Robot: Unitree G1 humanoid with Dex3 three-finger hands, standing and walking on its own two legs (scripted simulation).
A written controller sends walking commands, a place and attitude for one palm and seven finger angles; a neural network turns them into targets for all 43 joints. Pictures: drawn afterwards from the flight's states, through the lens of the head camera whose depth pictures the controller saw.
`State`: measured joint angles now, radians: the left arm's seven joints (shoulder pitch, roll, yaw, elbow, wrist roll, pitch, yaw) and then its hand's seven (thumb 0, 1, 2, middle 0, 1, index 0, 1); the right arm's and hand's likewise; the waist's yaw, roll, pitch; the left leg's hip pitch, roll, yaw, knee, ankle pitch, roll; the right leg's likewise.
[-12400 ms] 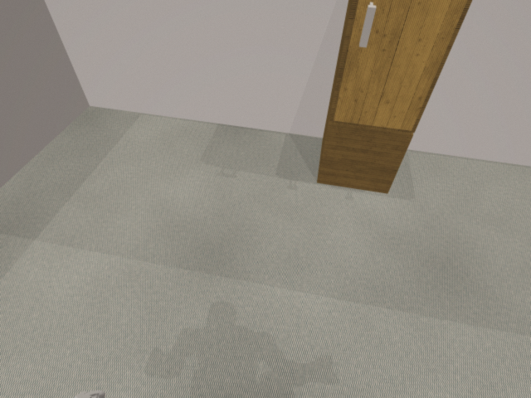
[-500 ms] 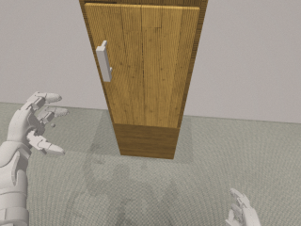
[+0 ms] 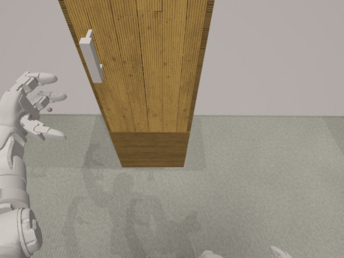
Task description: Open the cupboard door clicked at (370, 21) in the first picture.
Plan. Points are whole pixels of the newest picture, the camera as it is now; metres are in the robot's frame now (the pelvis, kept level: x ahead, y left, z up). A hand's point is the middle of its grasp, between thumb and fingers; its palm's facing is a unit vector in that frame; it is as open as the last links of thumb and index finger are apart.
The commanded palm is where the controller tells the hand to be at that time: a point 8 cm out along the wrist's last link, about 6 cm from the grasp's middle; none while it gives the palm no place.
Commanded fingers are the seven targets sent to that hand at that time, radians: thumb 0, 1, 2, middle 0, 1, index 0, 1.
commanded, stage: move the hooked fingers beside the handle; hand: left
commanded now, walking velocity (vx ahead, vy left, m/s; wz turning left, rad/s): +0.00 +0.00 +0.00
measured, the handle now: (94, 56) +0.61 +0.23 +0.10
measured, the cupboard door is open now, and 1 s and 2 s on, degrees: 0 0 0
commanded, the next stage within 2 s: slide the fingers in behind the handle in 1.74 s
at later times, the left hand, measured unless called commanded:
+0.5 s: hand (55, 85) +0.48 +0.28 +0.12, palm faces +0.01 -1.00 -0.01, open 14.0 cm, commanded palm +0.47 +0.34 +0.11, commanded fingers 0.00 -0.50 0.30 -0.30 -1.20 -0.30 -1.20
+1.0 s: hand (60, 64) +0.55 +0.29 +0.12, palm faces +0.00 -1.00 +0.00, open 14.0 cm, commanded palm +0.54 +0.34 +0.11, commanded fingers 0.00 -0.50 0.30 -0.30 -1.20 -0.30 -1.20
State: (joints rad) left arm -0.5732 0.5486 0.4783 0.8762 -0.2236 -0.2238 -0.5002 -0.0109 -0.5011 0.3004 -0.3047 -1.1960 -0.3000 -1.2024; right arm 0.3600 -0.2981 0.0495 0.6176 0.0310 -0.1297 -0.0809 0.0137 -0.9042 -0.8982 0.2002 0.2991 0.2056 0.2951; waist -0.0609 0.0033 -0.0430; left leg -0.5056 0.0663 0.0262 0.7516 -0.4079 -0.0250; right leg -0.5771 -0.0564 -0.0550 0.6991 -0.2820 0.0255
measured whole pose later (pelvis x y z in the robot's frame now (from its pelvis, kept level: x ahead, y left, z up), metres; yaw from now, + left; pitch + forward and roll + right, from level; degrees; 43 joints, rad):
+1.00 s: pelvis +0.01 +0.01 -0.02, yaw -2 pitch +22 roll -4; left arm -1.16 0.95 0.55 1.38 -0.01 -0.21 -0.52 -0.01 -0.50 0.30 -0.30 -1.20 -0.30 -1.20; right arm 0.44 -0.30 0.09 0.58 0.00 0.09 -0.04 0.01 -0.91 -0.90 0.20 0.30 0.21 0.30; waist -0.25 0.01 -0.04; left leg -0.82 0.09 0.01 0.89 -0.46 -0.01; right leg -0.85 -0.03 -0.06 0.75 -0.28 0.04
